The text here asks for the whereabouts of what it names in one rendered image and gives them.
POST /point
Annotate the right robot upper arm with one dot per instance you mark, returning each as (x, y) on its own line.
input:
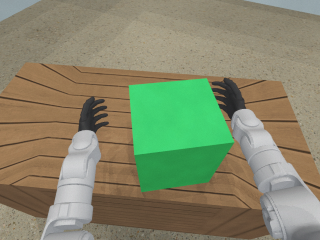
(291, 214)

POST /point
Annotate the carton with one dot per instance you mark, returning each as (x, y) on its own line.
(180, 136)

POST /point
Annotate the left robot upper arm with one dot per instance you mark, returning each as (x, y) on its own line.
(70, 235)

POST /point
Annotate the robot left hand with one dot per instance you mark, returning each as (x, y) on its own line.
(87, 119)

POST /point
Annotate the pedestal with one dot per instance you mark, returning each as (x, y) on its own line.
(40, 111)

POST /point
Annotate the left robot forearm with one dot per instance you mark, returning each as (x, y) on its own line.
(72, 205)

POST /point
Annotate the right robot forearm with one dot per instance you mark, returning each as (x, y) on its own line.
(270, 169)

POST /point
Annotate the robot right hand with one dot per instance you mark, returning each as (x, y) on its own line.
(233, 99)

